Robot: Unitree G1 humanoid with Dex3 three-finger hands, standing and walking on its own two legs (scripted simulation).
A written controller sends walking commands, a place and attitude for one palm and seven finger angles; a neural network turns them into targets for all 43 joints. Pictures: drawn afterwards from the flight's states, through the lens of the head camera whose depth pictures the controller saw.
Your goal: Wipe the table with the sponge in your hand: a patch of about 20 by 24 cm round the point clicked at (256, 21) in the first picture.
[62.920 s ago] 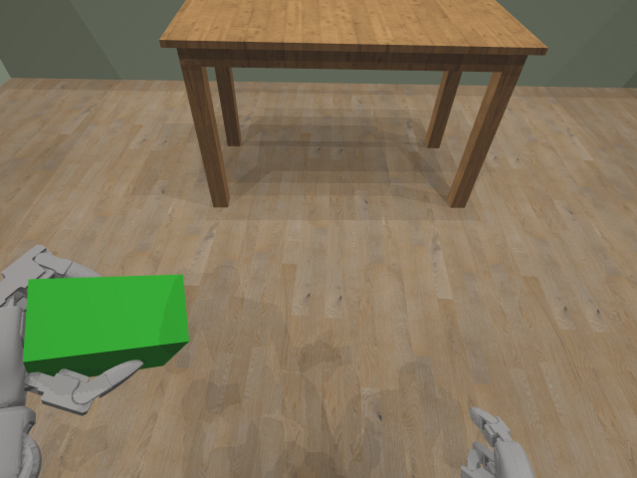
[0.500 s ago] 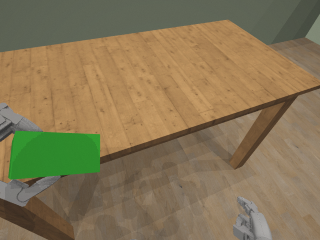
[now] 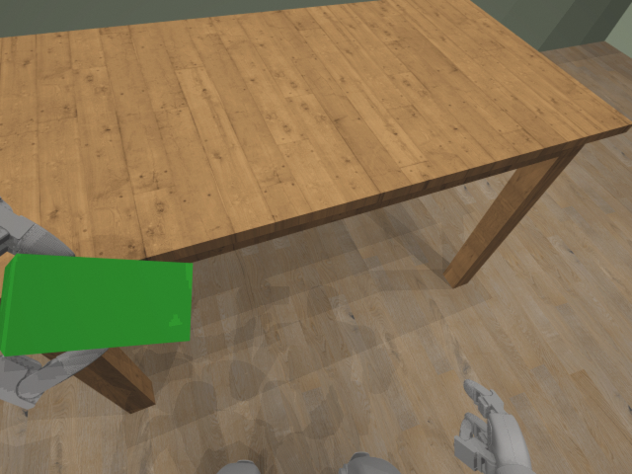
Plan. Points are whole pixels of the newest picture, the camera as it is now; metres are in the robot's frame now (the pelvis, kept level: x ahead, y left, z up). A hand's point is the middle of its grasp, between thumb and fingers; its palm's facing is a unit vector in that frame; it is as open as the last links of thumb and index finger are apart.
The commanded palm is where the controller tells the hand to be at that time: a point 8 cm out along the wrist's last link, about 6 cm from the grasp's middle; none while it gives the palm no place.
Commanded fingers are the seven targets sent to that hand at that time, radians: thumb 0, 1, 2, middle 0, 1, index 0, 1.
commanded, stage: step back with the hand held close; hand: left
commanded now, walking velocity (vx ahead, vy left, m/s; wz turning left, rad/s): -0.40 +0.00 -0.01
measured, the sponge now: (119, 302) +0.24 +0.20 +0.15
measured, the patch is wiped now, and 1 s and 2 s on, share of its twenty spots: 1.00 1.00 1.00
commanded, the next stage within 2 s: stop stepping back and stand still in 0.06 s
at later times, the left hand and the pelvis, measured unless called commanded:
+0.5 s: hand out of the picture +0.05 +0.25 +0.19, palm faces +0.43 -0.83 -0.36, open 10.2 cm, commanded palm +0.01 +0.28 +0.22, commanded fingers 0.00 0.10 1.30 -1.20 -1.60 -1.20 -1.60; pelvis -0.16 +0.00 +0.00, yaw +0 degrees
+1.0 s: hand out of the picture +0.02 +0.25 +0.21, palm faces +0.43 -0.83 -0.36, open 10.2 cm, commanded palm -0.04 +0.28 +0.22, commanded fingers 0.00 0.10 1.30 -1.20 -1.60 -1.20 -1.60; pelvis -0.20 +0.00 +0.00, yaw -2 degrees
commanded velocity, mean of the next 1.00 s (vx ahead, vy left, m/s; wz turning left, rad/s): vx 0.15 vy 0.00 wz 0.01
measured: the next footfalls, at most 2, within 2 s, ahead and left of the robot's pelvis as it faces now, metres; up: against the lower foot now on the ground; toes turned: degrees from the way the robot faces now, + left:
right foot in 0.16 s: -0.02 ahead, -0.13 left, +0.00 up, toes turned -1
left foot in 0.40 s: -0.11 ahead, +0.13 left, +0.00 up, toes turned +1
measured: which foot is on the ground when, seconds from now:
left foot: down 0.00-0.18, up 0.20-0.38, down 0.40-0.60, up 0.62-0.86, down 0.88-1.00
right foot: up 0.00-0.14, down 0.16-0.42, up 0.44-0.58, down 0.60-1.00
